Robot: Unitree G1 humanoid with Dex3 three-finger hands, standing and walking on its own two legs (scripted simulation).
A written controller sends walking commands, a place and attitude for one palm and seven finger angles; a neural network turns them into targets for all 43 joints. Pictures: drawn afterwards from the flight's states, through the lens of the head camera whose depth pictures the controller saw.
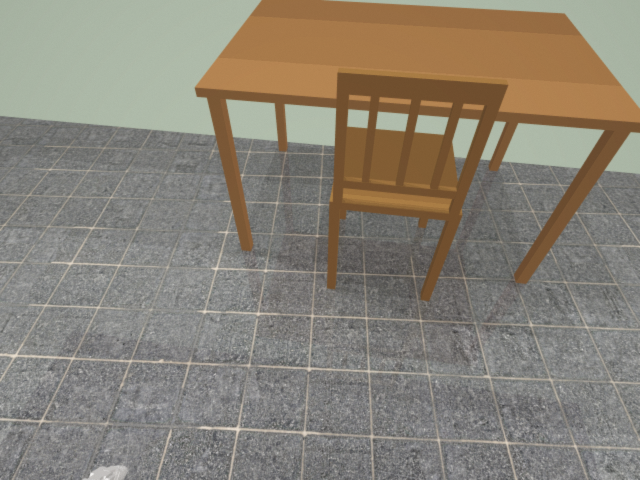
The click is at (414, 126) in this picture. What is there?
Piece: chair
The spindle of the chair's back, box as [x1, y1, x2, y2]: [396, 100, 420, 185]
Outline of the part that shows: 420,100 411,100 396,178 397,185 402,185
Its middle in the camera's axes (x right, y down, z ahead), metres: +0.22 -0.24 +0.99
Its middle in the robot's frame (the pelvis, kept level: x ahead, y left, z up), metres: +0.91 -0.18 -0.10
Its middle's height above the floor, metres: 0.67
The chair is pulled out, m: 0.00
